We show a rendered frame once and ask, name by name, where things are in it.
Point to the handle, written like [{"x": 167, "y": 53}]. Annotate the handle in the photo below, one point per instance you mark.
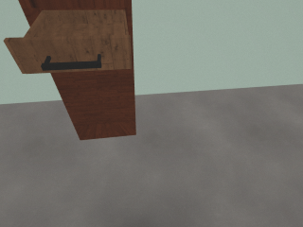
[{"x": 70, "y": 65}]

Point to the cabinet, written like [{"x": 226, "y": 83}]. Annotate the cabinet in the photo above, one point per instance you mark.
[{"x": 100, "y": 103}]

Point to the drawer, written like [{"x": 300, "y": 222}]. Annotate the drawer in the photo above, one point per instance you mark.
[{"x": 72, "y": 35}]

